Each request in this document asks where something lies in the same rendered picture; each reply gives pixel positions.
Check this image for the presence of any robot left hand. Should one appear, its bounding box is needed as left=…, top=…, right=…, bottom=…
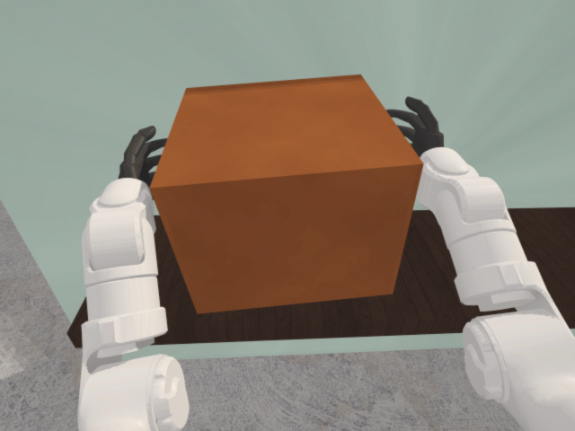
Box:
left=119, top=126, right=167, bottom=200

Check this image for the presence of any robot left upper arm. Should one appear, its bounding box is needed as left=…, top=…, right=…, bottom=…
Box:
left=80, top=354, right=190, bottom=431

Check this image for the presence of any table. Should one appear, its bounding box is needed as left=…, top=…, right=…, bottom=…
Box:
left=67, top=207, right=575, bottom=348

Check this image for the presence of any carton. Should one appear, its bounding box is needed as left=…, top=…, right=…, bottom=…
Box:
left=150, top=75, right=424, bottom=314

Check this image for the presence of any robot left forearm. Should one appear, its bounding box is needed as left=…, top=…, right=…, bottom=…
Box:
left=77, top=178, right=168, bottom=431

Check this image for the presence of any robot right forearm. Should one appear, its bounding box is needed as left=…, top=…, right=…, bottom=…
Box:
left=416, top=147, right=575, bottom=345

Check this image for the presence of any robot right upper arm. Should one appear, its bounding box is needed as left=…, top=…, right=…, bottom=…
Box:
left=463, top=309, right=575, bottom=431

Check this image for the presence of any robot right hand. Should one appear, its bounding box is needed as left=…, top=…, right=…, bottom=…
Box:
left=386, top=96, right=444, bottom=158

